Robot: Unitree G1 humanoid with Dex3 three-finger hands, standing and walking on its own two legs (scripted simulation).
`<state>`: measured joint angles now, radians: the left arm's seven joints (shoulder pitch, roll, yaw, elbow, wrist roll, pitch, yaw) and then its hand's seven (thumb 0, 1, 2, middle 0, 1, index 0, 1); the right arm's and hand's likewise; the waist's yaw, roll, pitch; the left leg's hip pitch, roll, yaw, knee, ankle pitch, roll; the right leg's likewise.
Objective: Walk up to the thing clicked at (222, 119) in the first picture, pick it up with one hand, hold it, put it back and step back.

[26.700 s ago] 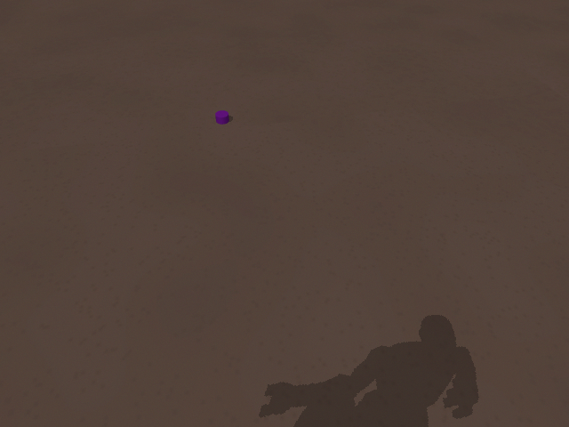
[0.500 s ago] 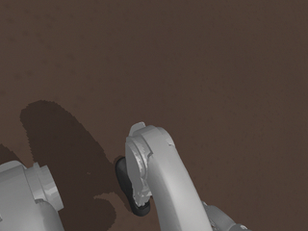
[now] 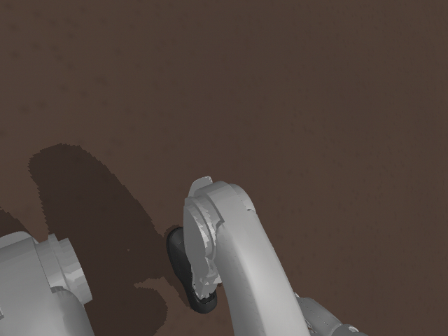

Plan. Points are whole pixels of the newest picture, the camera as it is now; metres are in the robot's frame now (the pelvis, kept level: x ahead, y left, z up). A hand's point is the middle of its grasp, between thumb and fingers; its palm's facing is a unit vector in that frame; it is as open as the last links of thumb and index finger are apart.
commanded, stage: close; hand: left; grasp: from above
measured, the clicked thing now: out of the picture +0.44 +0.36 -0.28
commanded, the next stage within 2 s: settle in 0.82 s
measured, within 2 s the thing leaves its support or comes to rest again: leaves its support in 1.28 s
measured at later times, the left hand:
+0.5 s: hand out of the picture +0.42 +0.35 -0.26, palm faces -0.43 -0.18 -0.88, open 10.1 cm
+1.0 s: hand out of the picture +0.42 +0.35 -0.26, palm faces -0.43 -0.18 -0.88, open 10.1 cm
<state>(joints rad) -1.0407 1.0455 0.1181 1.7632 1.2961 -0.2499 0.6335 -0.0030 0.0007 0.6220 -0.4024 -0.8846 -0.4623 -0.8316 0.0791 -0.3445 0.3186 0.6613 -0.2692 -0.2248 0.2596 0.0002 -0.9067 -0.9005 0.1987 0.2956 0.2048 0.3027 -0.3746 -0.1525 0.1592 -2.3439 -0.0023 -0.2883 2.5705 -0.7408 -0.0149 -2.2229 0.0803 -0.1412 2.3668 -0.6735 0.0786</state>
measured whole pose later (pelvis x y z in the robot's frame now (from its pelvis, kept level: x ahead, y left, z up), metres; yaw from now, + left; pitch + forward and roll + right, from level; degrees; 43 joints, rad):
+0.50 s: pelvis +0.00 +0.00 +0.00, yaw +0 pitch +27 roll -16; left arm -1.06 1.06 0.10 1.79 1.30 -0.25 0.65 -0.01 0.00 0.59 -0.48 -0.79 -0.60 -0.72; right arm 0.07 -0.35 0.33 0.64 -0.27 -0.24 0.26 0.00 -0.91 -0.90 0.20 0.30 0.20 0.30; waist -0.38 -0.16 0.17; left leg -2.34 0.00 -0.29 2.57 -0.73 0.00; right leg -2.21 0.08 -0.14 2.36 -0.67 0.08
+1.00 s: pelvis +0.00 +0.00 +0.00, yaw +0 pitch +27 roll -16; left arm -1.06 1.07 0.09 1.78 1.28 -0.26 0.65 -0.01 -0.02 0.59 -0.50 -0.77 -0.63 -0.70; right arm 0.08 -0.35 0.35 0.63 -0.27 -0.24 0.26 0.00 -0.91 -0.90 0.20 0.30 0.20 0.30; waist -0.38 -0.16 0.19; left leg -2.33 0.00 -0.29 2.56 -0.73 -0.01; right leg -2.21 0.08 -0.15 2.35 -0.66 0.08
